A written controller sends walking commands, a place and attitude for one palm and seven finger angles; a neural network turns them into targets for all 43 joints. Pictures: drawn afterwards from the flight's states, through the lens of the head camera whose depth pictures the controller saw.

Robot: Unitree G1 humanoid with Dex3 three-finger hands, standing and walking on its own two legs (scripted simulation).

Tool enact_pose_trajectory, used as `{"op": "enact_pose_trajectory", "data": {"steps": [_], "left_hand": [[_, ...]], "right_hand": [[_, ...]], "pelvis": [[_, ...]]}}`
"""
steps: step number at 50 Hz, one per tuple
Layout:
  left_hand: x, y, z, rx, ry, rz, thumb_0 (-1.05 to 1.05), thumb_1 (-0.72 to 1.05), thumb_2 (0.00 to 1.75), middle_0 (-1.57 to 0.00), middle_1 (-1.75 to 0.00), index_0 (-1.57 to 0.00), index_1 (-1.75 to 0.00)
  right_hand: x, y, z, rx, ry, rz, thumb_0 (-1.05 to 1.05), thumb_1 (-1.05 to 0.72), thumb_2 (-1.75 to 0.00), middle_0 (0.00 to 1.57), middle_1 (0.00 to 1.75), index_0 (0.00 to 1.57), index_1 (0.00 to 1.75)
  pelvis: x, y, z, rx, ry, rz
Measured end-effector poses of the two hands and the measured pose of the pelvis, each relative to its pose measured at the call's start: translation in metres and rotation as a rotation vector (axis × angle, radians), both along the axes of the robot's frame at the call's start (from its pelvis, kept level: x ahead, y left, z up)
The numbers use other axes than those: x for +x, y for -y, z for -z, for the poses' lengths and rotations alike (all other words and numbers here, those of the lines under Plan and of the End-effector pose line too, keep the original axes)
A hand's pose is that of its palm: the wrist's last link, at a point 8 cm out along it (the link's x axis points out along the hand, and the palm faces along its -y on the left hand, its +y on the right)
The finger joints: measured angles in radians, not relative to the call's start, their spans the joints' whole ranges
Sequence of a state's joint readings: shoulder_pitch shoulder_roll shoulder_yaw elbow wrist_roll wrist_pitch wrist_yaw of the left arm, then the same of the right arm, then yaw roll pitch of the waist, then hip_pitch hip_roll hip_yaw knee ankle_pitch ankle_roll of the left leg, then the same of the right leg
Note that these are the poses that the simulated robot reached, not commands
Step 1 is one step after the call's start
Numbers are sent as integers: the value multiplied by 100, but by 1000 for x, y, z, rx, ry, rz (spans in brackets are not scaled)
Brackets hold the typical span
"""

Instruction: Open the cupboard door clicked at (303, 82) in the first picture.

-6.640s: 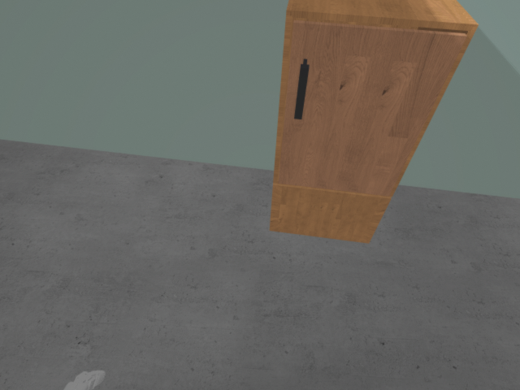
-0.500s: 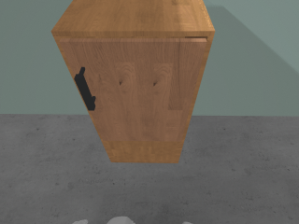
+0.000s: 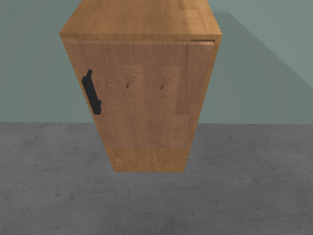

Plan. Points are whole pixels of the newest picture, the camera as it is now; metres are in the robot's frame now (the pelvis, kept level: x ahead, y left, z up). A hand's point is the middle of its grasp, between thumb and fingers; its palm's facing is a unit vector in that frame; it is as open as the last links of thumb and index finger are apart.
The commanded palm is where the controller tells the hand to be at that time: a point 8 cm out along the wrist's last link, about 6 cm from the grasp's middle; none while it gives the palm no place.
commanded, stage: come to a stop and stand still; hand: left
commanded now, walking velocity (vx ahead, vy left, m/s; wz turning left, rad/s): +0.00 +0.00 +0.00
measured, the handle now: (93, 92) +0.55 +0.26 +0.02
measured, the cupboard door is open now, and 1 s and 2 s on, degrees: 0 0 0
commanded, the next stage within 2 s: look again from close up in 0.14 s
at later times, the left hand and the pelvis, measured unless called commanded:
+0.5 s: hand out of the picture -0.01 +0.16 -0.17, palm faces +0.05 -0.98 -0.19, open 7.4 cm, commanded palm none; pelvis +0.00 -0.01 +0.01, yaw +1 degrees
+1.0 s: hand (77, 230) +0.14 +0.20 -0.03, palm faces +0.28 -0.94 -0.20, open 7.5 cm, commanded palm +0.09 +0.22 -0.05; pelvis -0.02 +0.00 +0.00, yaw +3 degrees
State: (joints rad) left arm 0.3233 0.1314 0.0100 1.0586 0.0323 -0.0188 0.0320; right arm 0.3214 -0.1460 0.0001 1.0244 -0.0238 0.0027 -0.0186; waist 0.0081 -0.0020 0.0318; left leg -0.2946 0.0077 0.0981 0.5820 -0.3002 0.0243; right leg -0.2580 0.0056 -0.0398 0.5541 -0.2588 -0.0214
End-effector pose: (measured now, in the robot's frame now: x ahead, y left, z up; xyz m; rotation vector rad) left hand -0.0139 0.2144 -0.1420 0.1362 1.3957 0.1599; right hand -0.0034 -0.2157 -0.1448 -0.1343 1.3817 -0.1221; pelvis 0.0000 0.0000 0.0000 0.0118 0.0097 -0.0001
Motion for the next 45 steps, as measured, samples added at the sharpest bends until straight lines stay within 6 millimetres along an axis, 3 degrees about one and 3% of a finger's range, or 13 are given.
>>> {"op": "enact_pose_trajectory", "data": {"steps": [6, 15, 22, 41, 42, 45], "left_hand": [[-14, 12, 2, -18, -32, -4, 1, 91, 90, -20, -30, -20, -29], [1, 13, -1, -17, 39, -16, 1, 90, 90, -20, -30, -20, -29], [2, 8, -4, -3, 48, -12, 1, 91, 90, -20, -30, -20, -29], [-29, 19, -3, -32, -8, -34, 1, 90, 90, -20, -30, -20, -29], [-21, 18, -8, -39, 39, -78, 1, 90, 90, -20, -30, -20, -29], [21, -16, -49, 108, 339, -119, 7, 96, 89, -20, -31, -21, -30]], "right_hand": [[1, 0, 1, 8, -1, 4, 1, -91, -90, 20, 30, 20, 30], [7, 1, -1, -3, 30, -8, 2, -93, -90, 20, 30, 20, 30], [1, 2, -5, -2, 27, -6, 2, -92, -90, 20, 30, 20, 30], [-19, -4, -8, 12, -30, -8, 1, -91, -90, 20, 30, 20, 30], [-16, -2, -9, -2, -7, -12, 1, -91, -90, 20, 30, 20, 30], [5, 14, -17, -60, 193, -4, 3, -93, -90, 21, 30, 20, 30]], "pelvis": [[3, 3, -1, -26, 30, -23], [5, 4, -4, -12, 48, -18], [1, 6, -7, -7, 46, -18], [-9, 7, -10, -16, 40, -21], [-10, 6, -9, -19, 42, -21], [-12, 4, -6, -11, 42, -22]]}}
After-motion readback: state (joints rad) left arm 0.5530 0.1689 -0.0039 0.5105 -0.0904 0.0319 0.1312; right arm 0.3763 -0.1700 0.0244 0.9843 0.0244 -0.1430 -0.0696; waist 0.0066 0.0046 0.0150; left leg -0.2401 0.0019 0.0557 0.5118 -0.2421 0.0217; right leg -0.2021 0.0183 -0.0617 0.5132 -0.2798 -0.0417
